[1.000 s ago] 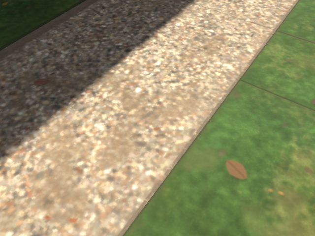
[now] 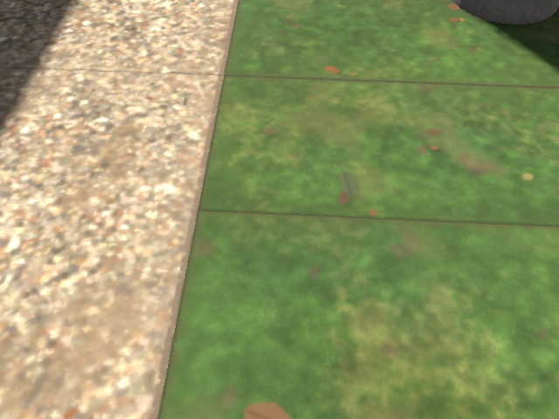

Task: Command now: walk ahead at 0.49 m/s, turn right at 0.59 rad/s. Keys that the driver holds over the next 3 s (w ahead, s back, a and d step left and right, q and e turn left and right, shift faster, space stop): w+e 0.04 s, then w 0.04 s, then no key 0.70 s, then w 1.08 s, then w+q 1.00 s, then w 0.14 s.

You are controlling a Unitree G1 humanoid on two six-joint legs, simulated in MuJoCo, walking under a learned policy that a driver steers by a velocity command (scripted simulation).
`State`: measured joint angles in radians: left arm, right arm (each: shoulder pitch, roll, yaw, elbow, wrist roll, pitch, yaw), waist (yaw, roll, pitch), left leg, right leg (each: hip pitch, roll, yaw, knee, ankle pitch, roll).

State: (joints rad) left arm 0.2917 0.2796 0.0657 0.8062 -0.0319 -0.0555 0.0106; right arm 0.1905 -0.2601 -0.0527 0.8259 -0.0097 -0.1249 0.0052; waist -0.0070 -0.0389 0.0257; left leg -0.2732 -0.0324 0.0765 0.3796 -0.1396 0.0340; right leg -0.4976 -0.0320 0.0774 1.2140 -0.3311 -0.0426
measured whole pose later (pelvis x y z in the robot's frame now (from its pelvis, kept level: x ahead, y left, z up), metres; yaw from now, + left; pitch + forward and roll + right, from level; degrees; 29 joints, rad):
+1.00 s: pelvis +0.28 -0.06 -0.01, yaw -7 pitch +0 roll +0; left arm 0.26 0.23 0.07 0.93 -0.02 -0.07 0.00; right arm 0.32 -0.23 -0.05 1.00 0.03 -0.06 -0.03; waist -0.01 0.03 -0.01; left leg -0.18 0.04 0.00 0.55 -0.38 -0.01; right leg -0.30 0.02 -0.05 0.58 -0.33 -0.10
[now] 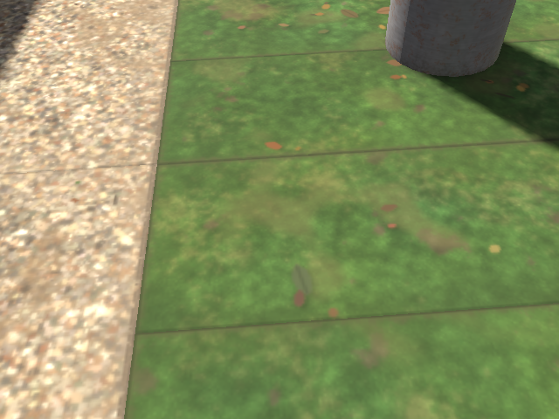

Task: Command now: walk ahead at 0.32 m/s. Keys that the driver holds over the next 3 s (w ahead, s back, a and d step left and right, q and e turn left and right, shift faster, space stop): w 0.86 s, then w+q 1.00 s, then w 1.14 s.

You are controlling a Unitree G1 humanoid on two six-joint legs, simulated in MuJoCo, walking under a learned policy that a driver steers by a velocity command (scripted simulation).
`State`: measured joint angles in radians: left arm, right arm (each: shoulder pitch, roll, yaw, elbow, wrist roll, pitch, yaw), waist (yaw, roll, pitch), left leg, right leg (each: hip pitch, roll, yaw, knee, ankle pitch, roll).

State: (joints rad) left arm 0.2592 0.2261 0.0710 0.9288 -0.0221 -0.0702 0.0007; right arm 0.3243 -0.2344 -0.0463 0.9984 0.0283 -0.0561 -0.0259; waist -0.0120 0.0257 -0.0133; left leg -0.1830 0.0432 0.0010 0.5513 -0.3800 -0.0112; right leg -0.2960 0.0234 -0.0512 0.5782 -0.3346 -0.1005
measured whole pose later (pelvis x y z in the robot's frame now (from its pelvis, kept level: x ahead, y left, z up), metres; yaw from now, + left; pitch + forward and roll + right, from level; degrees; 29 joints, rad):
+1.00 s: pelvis +0.50 +0.03 +0.01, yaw +2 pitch +2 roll +2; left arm -0.01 0.23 0.05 0.85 -0.02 -0.09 -0.02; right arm 0.40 -0.24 -0.05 1.01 0.02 -0.07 0.00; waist -0.10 -0.03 0.01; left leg 0.04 -0.05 0.02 0.24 -0.32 0.03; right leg -0.59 -0.08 0.02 0.51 0.03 -0.02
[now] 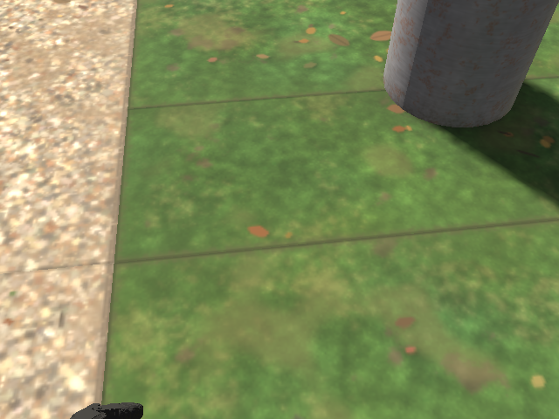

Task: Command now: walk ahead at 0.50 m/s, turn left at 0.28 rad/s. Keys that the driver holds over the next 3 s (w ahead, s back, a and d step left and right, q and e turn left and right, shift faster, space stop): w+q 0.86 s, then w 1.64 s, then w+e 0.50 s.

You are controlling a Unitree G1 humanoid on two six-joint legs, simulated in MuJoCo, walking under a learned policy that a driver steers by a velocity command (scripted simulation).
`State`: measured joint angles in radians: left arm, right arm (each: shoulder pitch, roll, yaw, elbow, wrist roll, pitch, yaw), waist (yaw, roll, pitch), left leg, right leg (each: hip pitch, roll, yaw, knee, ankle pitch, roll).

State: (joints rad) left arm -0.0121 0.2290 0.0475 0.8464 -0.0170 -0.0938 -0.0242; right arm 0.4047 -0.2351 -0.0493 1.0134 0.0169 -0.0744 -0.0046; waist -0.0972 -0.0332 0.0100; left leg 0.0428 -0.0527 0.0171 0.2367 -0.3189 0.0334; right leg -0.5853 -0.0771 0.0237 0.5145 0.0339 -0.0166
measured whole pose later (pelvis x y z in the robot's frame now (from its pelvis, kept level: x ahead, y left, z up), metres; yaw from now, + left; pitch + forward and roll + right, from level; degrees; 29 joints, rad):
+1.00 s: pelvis +0.53 +0.13 +0.00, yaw +32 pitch +2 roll +0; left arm 0.00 0.27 0.05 0.78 0.00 -0.11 -0.02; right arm 0.35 -0.27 -0.08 0.79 0.02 -0.06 -0.01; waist -0.08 -0.05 0.02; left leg -0.07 -0.10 -0.14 0.35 -0.31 0.08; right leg -0.61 -0.05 0.06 0.53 0.09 0.02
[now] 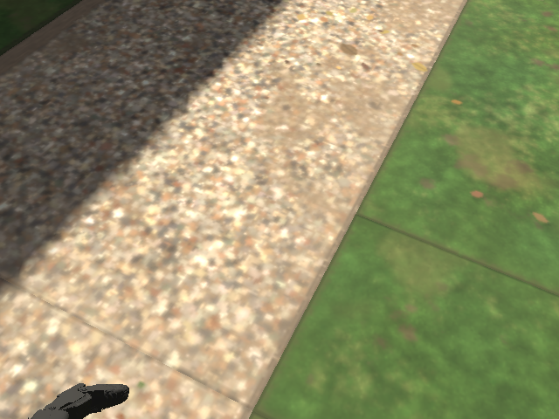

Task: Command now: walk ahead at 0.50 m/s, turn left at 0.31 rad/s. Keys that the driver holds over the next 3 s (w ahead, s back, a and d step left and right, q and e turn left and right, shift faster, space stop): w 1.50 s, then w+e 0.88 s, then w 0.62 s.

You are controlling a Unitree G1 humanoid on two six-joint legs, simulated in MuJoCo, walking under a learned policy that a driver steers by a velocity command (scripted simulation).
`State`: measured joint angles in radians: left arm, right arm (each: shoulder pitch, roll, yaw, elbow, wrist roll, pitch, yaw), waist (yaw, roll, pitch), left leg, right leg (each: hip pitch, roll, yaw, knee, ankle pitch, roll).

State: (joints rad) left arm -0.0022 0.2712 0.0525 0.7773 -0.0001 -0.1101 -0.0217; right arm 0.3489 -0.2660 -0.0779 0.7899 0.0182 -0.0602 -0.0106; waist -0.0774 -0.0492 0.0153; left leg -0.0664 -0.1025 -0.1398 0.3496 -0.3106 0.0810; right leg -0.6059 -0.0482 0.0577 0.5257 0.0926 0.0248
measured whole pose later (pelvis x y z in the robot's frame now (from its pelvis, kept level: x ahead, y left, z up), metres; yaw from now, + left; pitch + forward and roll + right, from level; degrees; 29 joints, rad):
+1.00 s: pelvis +0.55 +0.03 +0.00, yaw +2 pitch +2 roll +2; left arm 0.08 0.28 0.04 0.79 -0.01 -0.07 -0.02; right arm 0.37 -0.27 -0.05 0.86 0.01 -0.08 0.01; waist -0.07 -0.05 0.00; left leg -0.03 -0.06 0.04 0.22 -0.23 0.05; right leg -0.67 -0.11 0.04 0.64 0.06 0.01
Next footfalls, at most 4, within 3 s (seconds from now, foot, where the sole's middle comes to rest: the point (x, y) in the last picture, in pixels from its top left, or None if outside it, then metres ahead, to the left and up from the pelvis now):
0.08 right None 0.24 -0.13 -0.78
0.62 left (206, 403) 0.52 0.12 -0.78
1.14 right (292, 287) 0.82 -0.11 -0.78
1.68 left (198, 208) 1.11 0.15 -0.78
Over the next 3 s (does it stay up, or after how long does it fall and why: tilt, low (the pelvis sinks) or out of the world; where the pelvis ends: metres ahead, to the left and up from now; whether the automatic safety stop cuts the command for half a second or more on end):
stays up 1.64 -0.15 0.01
